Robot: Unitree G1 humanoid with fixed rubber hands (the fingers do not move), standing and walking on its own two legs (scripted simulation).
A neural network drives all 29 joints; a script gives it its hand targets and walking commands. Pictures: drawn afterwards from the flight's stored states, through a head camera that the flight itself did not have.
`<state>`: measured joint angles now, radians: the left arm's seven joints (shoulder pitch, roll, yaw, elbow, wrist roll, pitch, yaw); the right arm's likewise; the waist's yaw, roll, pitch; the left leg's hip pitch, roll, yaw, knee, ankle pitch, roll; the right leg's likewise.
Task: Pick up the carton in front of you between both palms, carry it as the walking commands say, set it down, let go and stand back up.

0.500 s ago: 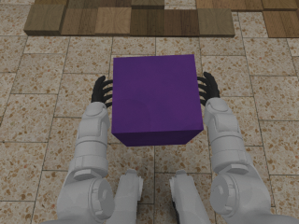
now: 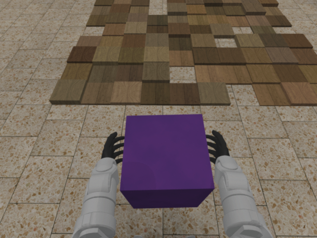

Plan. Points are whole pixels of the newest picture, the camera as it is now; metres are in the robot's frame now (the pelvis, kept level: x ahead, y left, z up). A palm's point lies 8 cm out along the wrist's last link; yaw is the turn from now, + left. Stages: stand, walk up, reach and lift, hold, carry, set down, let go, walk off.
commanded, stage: reach and lift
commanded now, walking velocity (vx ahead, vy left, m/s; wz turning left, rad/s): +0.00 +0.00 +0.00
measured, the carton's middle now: (164, 165) +0.35 +0.00 -0.09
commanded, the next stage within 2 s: hold in 1.28 s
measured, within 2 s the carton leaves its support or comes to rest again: neither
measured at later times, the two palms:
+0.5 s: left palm (99, 158) +0.30 +0.15 +0.07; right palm (235, 157) +0.30 -0.15 +0.07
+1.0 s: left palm (99, 152) +0.31 +0.15 +0.08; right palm (236, 151) +0.31 -0.15 +0.08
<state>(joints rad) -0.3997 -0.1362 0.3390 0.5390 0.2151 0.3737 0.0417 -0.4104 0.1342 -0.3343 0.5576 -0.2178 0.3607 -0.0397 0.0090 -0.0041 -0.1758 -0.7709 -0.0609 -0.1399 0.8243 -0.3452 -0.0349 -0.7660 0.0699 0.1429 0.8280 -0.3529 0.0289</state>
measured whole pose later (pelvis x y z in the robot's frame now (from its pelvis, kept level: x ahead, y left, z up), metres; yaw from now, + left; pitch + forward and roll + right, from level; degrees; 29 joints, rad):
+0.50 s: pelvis +0.00 +0.00 +0.04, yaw +0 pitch -3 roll +0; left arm -0.31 -0.16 0.30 0.41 0.30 0.61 0.00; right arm -0.31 0.16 -0.31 0.41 -0.30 0.60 0.00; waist 0.00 0.00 -0.03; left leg -0.20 -0.04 -0.14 0.47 -0.22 -0.02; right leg -0.20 0.04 0.15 0.47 -0.23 0.02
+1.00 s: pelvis +0.02 +0.00 +0.05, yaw +0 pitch -3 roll +0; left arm -0.27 -0.15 0.24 0.32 0.29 0.66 0.00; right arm -0.27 0.15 -0.25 0.32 -0.28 0.65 0.00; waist 0.00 0.00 -0.01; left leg -0.12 -0.03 -0.14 0.38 -0.20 -0.02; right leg -0.12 0.03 0.14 0.39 -0.21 0.02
